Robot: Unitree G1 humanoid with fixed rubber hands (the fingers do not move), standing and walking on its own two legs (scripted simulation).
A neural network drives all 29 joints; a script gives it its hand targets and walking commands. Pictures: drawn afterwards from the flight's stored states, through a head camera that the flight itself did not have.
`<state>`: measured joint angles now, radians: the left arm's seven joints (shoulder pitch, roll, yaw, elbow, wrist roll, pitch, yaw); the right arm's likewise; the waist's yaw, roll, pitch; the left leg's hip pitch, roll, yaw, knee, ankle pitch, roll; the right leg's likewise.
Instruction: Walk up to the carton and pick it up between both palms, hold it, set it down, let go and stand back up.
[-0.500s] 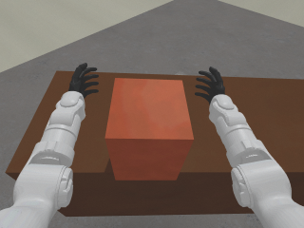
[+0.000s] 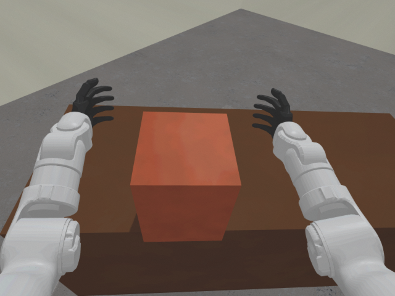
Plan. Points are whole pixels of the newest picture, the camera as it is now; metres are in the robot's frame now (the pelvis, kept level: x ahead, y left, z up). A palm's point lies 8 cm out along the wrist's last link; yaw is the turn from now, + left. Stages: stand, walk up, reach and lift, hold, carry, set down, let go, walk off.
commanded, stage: set down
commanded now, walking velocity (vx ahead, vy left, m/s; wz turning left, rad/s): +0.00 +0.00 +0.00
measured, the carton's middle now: (184, 179) +0.39 +0.05 +0.00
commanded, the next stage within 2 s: none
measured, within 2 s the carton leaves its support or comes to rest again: neither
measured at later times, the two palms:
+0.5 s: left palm (81, 170) +0.32 +0.25 +0.09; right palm (280, 176) +0.35 -0.15 +0.09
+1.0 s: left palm (78, 224) +0.24 +0.25 +0.02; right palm (279, 228) +0.27 -0.15 +0.03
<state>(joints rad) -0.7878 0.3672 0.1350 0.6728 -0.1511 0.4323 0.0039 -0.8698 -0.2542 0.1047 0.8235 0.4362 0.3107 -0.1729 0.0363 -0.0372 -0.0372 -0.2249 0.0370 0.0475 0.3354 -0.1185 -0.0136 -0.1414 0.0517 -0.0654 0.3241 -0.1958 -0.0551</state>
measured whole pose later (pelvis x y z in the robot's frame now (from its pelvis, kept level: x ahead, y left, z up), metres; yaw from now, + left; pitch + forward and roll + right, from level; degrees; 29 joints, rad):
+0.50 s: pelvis +0.00 +0.01 +0.00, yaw -1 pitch -1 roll +0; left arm -0.32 0.24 0.18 0.23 -0.13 0.38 0.00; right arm -0.37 -0.17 0.04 0.36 0.30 0.22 -0.17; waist 0.05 -0.04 0.02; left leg -0.19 0.03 0.06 0.34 -0.12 -0.01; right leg -0.12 0.04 -0.05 0.35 -0.21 -0.05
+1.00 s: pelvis +0.01 +0.01 +0.00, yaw +0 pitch -2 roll +1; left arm 0.07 0.23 0.06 0.26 -0.15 -0.03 0.00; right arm 0.07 -0.10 0.05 0.29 0.20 -0.05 -0.08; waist 0.07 -0.05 0.00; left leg -0.17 0.02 0.06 0.33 -0.14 0.00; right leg -0.10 0.03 -0.05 0.35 -0.23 -0.05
